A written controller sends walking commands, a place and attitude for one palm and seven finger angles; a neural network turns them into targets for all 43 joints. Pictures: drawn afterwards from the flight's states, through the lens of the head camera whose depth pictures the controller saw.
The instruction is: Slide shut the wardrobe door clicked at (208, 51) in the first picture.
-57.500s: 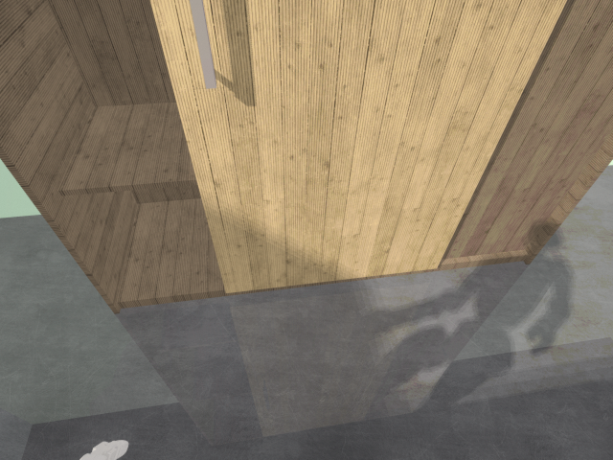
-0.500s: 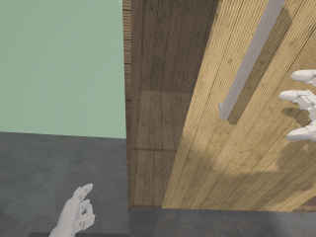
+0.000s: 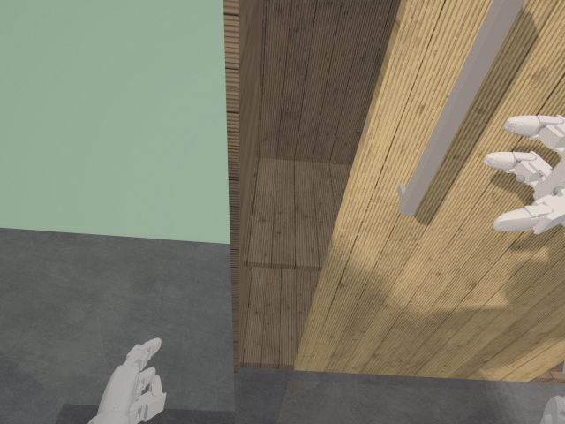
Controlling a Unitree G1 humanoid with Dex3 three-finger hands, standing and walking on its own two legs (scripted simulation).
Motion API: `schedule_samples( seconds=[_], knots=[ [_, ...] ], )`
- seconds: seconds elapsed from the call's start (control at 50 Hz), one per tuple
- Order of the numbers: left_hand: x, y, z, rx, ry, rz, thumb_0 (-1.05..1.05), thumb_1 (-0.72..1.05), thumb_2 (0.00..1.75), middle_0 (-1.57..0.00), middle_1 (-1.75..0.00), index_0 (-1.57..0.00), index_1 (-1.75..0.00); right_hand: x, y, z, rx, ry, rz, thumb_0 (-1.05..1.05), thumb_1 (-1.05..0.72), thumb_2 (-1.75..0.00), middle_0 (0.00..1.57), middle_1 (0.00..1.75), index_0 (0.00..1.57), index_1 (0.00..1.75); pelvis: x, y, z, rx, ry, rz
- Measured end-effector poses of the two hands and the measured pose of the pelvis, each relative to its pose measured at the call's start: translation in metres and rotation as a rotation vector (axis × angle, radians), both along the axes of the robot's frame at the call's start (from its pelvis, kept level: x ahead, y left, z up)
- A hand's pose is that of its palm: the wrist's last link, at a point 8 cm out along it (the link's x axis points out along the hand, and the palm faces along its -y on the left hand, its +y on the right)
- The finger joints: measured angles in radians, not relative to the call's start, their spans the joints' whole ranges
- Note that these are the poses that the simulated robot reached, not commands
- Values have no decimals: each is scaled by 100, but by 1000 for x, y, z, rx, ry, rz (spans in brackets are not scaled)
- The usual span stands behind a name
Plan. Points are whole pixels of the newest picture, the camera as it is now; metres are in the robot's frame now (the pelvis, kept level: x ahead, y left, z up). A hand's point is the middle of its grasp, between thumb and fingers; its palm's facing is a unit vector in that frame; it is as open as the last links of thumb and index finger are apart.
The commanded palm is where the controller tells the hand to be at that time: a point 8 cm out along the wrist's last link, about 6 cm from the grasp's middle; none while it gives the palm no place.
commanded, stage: move the hooked fingers beside the handle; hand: right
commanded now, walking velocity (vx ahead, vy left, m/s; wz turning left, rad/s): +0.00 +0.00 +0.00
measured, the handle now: (445, 111) +0.44 -0.18 +0.27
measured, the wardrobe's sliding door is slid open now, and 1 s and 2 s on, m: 0.18 0.18 0.18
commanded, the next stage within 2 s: feel for the door with the fingertips in 1.36 s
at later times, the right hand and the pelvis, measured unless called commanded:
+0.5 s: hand (494, 163) +0.38 -0.23 +0.24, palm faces +0.03 +1.00 -0.06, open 14.0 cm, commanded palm +0.36 -0.29 +0.24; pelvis +0.00 +0.00 +0.00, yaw +0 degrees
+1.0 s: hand (487, 158) +0.39 -0.23 +0.24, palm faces +0.03 +1.00 -0.06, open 14.0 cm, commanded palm +0.36 -0.28 +0.24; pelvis +0.01 +0.00 +0.00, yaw +1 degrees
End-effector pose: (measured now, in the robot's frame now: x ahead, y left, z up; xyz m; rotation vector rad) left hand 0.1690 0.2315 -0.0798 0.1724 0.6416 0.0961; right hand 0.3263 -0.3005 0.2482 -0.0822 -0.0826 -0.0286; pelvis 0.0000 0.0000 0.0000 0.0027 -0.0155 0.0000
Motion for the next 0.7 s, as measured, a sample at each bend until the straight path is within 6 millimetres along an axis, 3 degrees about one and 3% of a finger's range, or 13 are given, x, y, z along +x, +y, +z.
schedule_samples(
  seconds=[0.26, 0.7],
  knots=[
    [-9, 4, -4, 9, 36, 30, 1, 90, 89, -20, -30, -20, -30, 25, 12, -1, 13, 1, 4, -1, 50, -30, 31, 120, 30, 120, 3, -2, 1, 0, 10, 6],
    [-27, 13, -11, 32, 104, 64, 1, 90, 89, -20, -30, -20, -30, 48, 16, -8, 12, 34, -14, -1, 50, -30, 33, 124, 31, 120, 4, -2, 1, 2, 21, 2]
  ],
)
